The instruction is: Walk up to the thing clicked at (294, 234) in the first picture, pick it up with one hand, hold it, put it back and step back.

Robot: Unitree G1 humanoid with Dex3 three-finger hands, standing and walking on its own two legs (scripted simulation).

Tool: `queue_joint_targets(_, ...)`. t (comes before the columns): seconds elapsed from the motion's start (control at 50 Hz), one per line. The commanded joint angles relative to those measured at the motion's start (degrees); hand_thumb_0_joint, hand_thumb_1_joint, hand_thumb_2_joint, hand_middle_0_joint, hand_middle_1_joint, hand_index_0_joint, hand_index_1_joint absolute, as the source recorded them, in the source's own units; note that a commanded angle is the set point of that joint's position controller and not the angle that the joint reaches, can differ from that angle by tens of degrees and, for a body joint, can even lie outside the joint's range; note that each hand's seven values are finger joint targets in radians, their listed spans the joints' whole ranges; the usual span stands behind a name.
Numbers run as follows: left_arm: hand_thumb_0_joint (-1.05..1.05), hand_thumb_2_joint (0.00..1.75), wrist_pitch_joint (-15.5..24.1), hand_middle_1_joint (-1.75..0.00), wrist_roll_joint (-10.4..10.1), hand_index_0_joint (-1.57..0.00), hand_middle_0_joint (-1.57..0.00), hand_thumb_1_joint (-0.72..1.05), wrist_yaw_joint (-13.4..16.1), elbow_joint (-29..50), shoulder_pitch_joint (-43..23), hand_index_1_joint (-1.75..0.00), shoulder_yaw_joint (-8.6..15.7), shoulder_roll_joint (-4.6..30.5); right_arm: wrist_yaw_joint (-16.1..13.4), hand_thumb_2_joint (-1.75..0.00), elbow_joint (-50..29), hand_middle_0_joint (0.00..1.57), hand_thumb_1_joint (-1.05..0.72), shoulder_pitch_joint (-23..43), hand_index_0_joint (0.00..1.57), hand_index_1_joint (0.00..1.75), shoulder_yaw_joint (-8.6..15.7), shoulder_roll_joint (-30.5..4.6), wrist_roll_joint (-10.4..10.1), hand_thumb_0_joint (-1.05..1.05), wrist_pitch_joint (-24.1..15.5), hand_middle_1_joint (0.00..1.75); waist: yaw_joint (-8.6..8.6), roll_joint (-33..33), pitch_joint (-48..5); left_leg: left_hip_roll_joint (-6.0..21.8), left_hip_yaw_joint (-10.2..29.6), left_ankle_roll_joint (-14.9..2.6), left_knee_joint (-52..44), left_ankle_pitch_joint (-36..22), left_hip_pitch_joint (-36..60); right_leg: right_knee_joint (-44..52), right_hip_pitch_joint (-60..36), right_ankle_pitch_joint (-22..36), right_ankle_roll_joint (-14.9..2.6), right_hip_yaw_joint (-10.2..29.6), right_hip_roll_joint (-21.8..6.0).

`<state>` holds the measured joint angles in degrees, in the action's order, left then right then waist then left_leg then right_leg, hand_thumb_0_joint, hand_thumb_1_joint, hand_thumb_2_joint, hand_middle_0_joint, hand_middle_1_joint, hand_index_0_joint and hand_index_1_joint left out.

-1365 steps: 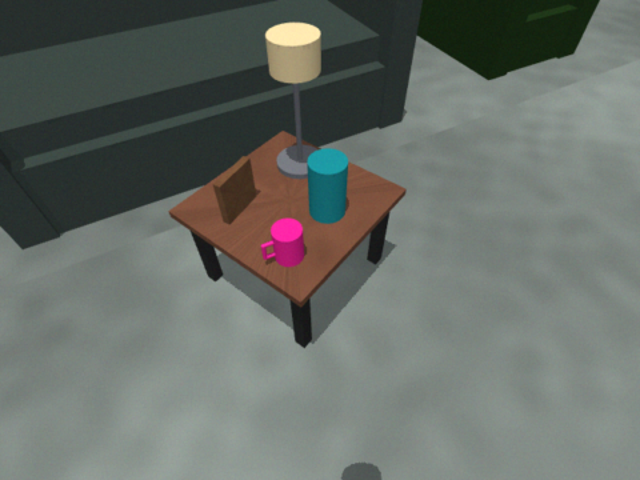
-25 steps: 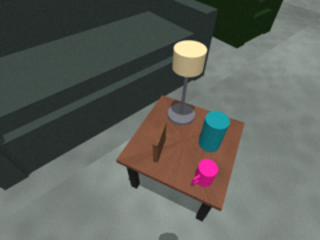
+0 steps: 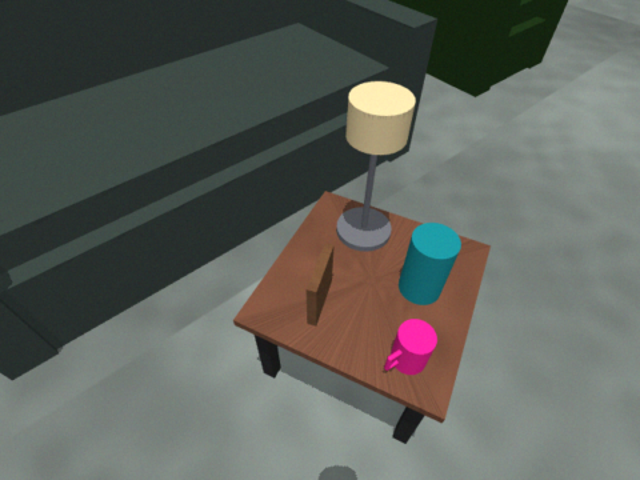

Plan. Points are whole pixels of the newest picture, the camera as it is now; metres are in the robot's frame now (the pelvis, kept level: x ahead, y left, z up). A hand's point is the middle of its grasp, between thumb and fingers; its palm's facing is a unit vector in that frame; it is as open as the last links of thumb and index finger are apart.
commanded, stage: stand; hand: right
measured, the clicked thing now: (406, 351) +0.44 -0.20 -0.36
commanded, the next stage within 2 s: step back in 0.26 s
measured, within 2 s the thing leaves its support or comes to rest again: neither
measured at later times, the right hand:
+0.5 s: hand out of the picture +0.06 -0.28 -0.17, palm faces -0.01 +0.93 -0.36, open 7.4 cm
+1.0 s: hand out of the picture -0.05 -0.23 -0.15, palm faces -0.01 +0.90 -0.44, open 7.4 cm
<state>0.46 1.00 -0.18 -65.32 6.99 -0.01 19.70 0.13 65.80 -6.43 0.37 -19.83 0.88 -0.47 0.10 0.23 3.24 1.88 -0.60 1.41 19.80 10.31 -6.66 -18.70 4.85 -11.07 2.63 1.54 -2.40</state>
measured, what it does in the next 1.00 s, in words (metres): walks backwards: left foot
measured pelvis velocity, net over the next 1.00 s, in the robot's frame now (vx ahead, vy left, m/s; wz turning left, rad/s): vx -0.12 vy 0.04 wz -0.02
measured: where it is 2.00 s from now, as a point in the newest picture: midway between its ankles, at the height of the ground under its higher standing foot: outside the picture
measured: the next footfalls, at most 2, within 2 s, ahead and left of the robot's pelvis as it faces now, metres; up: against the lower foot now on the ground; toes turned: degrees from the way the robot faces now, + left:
left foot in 0.74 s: -0.08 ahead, +0.12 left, +0.00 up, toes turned +0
right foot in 1.18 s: -0.14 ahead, -0.08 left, +0.00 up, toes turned +0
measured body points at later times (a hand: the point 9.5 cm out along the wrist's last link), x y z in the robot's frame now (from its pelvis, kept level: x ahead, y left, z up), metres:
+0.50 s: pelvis -0.04 -0.02 -0.02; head +0.03 -0.02 +0.43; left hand +0.05 +0.31 -0.14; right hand +0.06 -0.33 -0.15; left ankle +0.01 +0.13 -0.75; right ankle -0.01 -0.15 -0.75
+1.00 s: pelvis -0.12 +0.04 -0.01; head -0.04 +0.07 +0.43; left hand +0.00 +0.34 -0.15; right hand -0.05 -0.27 -0.12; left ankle -0.12 +0.12 -0.75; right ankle -0.14 -0.10 -0.68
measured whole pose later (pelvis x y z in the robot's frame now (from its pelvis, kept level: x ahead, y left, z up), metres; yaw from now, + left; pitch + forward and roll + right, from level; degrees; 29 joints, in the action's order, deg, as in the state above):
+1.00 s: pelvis -0.12 +0.04 -0.01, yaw -1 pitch -1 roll -1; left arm -3.4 1.2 1.3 -49.2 6.3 3.2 21.7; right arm -1.3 52.1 -8.9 3.3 -19.3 1.7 2.1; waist 0.2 3.2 11.1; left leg -2.0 -1.6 -3.6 30.1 16.1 -13.1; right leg -60.1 25.2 -24.3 0.4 9.5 6.6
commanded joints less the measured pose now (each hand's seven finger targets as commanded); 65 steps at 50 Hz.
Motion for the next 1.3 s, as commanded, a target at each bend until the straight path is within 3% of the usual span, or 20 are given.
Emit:
queue_joint_targets(0.0, 0.0, 0.9, 1.0, -0.3, -0.3, -0.2, -0.2, 0.9, 0.8, 3.0, -1.3, -0.3, 2.4, 12.0, -0.8, -0.9, -3.1, 0.2, -0.9, 1.6, 0.2, 0.3, 2.1, -12.0, -0.3, 0.0, -1.3, 0.3, 0.17, 0.3, -3.2, 5.6, 4.3, -2.26, -3.3, -6.9, 1.1, 3.0, 1.5, 7.3, -3.12, 2.8, -4.9)
queue_joint_targets(0.22, 0.0, 0.9, 1.1, -0.3, -0.4, -0.2, -0.2, 0.9, 0.8, 3.3, -0.9, -0.3, 2.4, 11.9, -0.6, -0.9, -3.2, 0.2, -0.9, 1.8, 0.2, 0.3, 2.2, -12.1, -0.3, 0.0, -1.1, 0.3, 0.15, 0.2, -2.8, 5.2, 4.2, -2.17, -3.2, -4.9, 0.8, 3.4, 2.2, 5.9, -3.13, 2.8, -4.9)
queue_joint_targets(0.26, 0.0, 0.9, 0.1, -0.3, -1.5, -0.2, -0.2, 0.9, 1.3, 6.1, -1.1, -0.3, 4.9, 14.9, -0.3, -0.9, -5.3, 0.2, -0.9, 2.6, 0.2, 0.3, 3.8, -14.5, -0.8, 0.0, 0.5, 0.3, 0.14, -0.9, 1.7, 5.2, 5.6, -4.67, 2.8, -16.7, -3.5, -4.5, 7.1, 15.4, -3.52, 1.9, -2.5)
queue_joint_targets(0.4, 0.0, 0.9, -1.1, -0.3, -0.5, -0.2, -0.2, 0.9, 1.4, 9.9, 2.7, -0.3, 4.9, 12.8, -0.2, -0.9, -10.5, 0.2, -0.9, 3.7, 0.2, 0.3, 5.7, -15.8, -1.0, 0.0, 2.1, 0.3, -0.38, -5.6, -9.0, 8.2, 6.8, -9.97, 7.8, -14.4, -5.9, -16.0, 4.6, 8.1, -5.35, 1.2, -0.2)
queue_joint_targets(0.48, 0.0, 0.9, -0.9, -0.3, 0.2, -0.2, -0.2, 0.9, 1.4, 12.7, 0.3, -0.3, 7.0, 19.7, -0.1, -0.9, -12.9, 0.2, -0.9, 3.7, 0.2, 0.3, 5.1, -10.9, -1.0, 0.0, 3.5, 0.3, -1.65, 10.0, -6.3, -7.3, -0.2, -3.15, 32.0, 13.9, -12.4, -0.6, 9.2, 18.4, -15.95, 18.6, -15.8)
queue_joint_targets(0.52, 0.0, 0.9, -0.5, -0.3, 1.5, -0.2, -0.2, 0.9, 1.8, 15.4, -1.5, -0.3, 7.6, 20.8, -0.2, -0.9, -13.2, 0.2, -0.9, 0.4, 0.2, 0.3, 5.4, -11.9, -0.5, 0.0, 4.1, 0.3, -1.11, 12.1, -5.1, -5.7, 5.9, -3.66, 43.1, 24.3, -14.5, -1.5, 12.7, 21.3, -20.12, 22.0, -20.0)
queue_joint_targets(0.58, 0.0, 0.9, -0.8, -0.3, 1.6, -0.2, -0.2, 0.9, 2.0, 18.0, -7.3, -0.3, 7.0, 17.2, -0.1, -0.9, -12.9, 0.2, -0.9, -4.1, 0.2, 0.3, 5.7, -12.3, -2.0, 0.0, 3.6, 0.3, 1.72, 12.7, -6.0, -5.9, 6.1, -3.35, 45.1, 19.9, -14.7, -4.7, 11.4, 20.1, -15.83, 11.5, -12.8)
queue_joint_targets(0.66, 0.0, 0.9, -1.7, -0.3, 1.4, -0.2, -0.2, 0.9, 2.5, 19.8, -3.9, -0.3, 7.1, 15.9, -0.5, -0.9, -14.2, 0.2, -0.9, -5.3, 0.2, 0.3, 5.0, -12.3, -0.9, 0.0, 2.7, 0.3, -0.24, 12.1, -8.3, -2.0, 4.3, -2.8, 22.0, 17.4, -15.5, -11.2, 1.2, 20.8, -12.9, 11.7, -11.9)
queue_joint_targets(0.7, 0.0, 0.9, -2.6, -0.3, -0.1, -0.2, -0.2, 0.9, 2.1, 20.1, -3.5, -0.3, 6.7, 15.5, -0.8, -0.9, -13.9, 0.2, -0.9, -6.8, 0.2, 0.3, 5.2, -11.5, 0.3, 0.0, 1.8, 0.3, 1.18, 9.6, -8.7, -3.0, 0.8, -2.85, 3.6, 4.2, -10.5, -17.9, -0.5, 23.4, -10.63, 8.7, -9.2)
queue_joint_targets(0.72, 0.0, 0.9, -3.2, -0.3, -0.6, -0.2, -0.2, 0.9, 1.9, 20.4, -2.6, -0.3, 6.2, 14.3, -1.0, -0.9, -13.8, 0.2, -0.9, -6.7, 0.2, 0.3, 5.9, -12.9, 1.2, 0.0, 1.4, 0.3, 0.56, 4.5, -8.6, -0.3, 5.1, -2.76, 2.3, -9.0, -3.2, -22.3, 7.6, 17.2, -8.24, 6.7, -5.5)
queue_joint_targets(0.74, 0.0, 0.9, -3.4, -0.3, -1.0, -0.2, -0.2, 0.9, 1.9, 21.3, -1.2, -0.3, 5.5, 11.1, -1.2, -0.9, -14.8, 0.2, -0.9, -5.7, 0.2, 0.3, 7.2, -17.9, 2.3, 0.0, 1.2, 0.3, -0.38, -9.1, -7.3, 10.0, 19.4, -4.34, 2.2, -26.0, 3.0, -32.2, 20.5, -4.3, -5.27, 3.6, 3.4)
queue_joint_targets(0.76, 0.0, 0.9, -3.8, -0.3, -0.9, -0.2, -0.2, 0.9, 2.5, 20.5, -0.5, -0.3, 5.4, 10.0, -1.1, -0.9, -15.9, 0.2, -0.9, -3.3, 0.2, 0.3, 7.6, -20.4, 2.5, 0.0, 1.3, 0.3, -1.54, -9.6, -5.6, 12.6, 20.4, -5.52, 4.5, -36.3, 4.1, -36.8, 27.3, -22.2, -4.45, 6.0, 9.3)
queue_joint_targets(0.78, 0.0, 0.9, -3.8, -0.3, -0.4, -0.2, -0.2, 0.9, 3.3, 20.9, -2.5, -0.3, 6.0, 11.5, -1.0, -0.9, -16.8, 0.2, -0.9, -5.2, 0.2, 0.3, 8.1, -22.9, 1.7, 0.0, 1.4, 0.3, 2.69, -14.9, -6.1, 18.1, 25.8, -9.27, 2.2, -34.2, -2.2, -40.8, 24.3, -26.7, -3.44, 10.3, 9.4)
queue_joint_targets(0.86, 0.0, 0.9, -3.5, -0.3, -0.8, -0.2, -0.2, 0.9, 2.6, 19.5, 0.6, -0.3, 6.2, 12.1, -2.3, -0.9, -18.4, 0.2, -0.9, 2.3, 0.2, 0.3, 6.4, -14.9, 1.4, 0.0, 1.1, 0.3, -2.29, -10.4, -2.9, 7.8, 10.7, -2.43, 5.0, -32.9, 2.9, -46.8, 28.6, -13.4, -4.13, 12.0, 9.1)
queue_joint_targets(0.92, 0.0, 0.9, -2.9, -0.3, 0.1, -0.2, -0.2, 0.9, 2.3, 19.3, 2.0, -0.3, 6.6, 11.4, -2.7, -0.9, -18.0, 0.2, -0.9, -1.6, 0.2, 0.3, 6.5, -12.7, 0.5, 0.0, 0.9, 0.3, -0.56, -7.6, -5.4, 8.5, 11.1, -5.67, 7.0, -33.9, 9.3, -42.7, 26.2, -12.6, -2.14, 8.8, 8.3)
queue_joint_targets(1.12, 0.0, 0.9, -1.8, -0.3, 1.1, -0.2, -0.2, 0.9, 1.3, 20.3, 3.6, -0.3, 6.8, 11.2, -2.1, -0.9, -20.4, 0.2, -0.9, -2.0, 0.2, 0.3, 7.3, -15.1, 0.0, 0.0, 1.4, 0.3, 0.9, -6.8, -7.3, 12.1, 12.6, -12.03, 9.3, -19.6, 3.8, -17.1, 13.0, -11.5, -3.94, 2.1, 4.1)
queue_joint_targets(1.18, 0.0, 0.9, -1.1, -0.3, 1.7, -0.2, -0.2, 0.9, 1.3, 18.7, 7.7, -0.3, 7.4, 12.7, -1.7, -0.9, -21.3, 0.2, -0.9, 0.8, 0.2, 0.3, 6.5, -14.0, -0.9, 0.0, 1.7, 0.3, -1.28, 0.3, -7.6, 9.0, 10.5, -8.22, 13.7, -8.7, -7.3, -8.0, 3.4, 6.7, -6.4, 7.5, 0.5)
queue_joint_targets(1.22, 0.0, 0.9, -1.2, -0.3, 1.2, -0.2, -0.2, 0.9, 0.9, 20.8, 2.9, -0.3, 8.6, 18.9, -1.9, -0.9, -21.6, 0.2, -0.9, 2.9, 0.2, 0.3, 5.7, -11.4, -1.3, 0.0, 1.9, 0.3, -2.15, 16.7, -2.1, -6.7, 2.1, -1.98, 30.6, 17.0, -14.2, -0.4, 11.0, 14.3, -18.53, 26.8, -15.0)
queue_joint_targets(1.24, 0.0, 0.9, -0.8, -0.3, 1.6, -0.2, -0.2, 0.9, 1.1, 22.7, 1.2, -0.3, 8.6, 18.7, -2.2, -0.9, -20.8, 0.2, -0.9, 1.3, 0.2, 0.3, 6.0, -12.3, -0.9, 0.0, 2.3, 0.3, -2.44, 16.1, -0.1, -7.0, 6.4, -1.25, 42.0, 26.5, -13.8, 0.6, 14.8, 17.3, -21.67, 31.3, -19.0)
queue_joint_targets(1.28, 0.0, 0.9, -0.8, -0.3, 0.7, -0.2, -0.2, 0.9, 1.4, 23.9, 1.0, -0.3, 7.9, 15.2, -1.8, -0.9, -19.3, 0.2, -0.9, -1.6, 0.2, 0.3, 5.7, -13.3, -1.1, 0.0, 2.3, 0.3, -1.01, 7.8, 0.0, -7.7, 9.8, -1.6, 46.3, 23.1, -15.7, -1.6, 12.7, 22.6, -18.65, 21.9, -14.0)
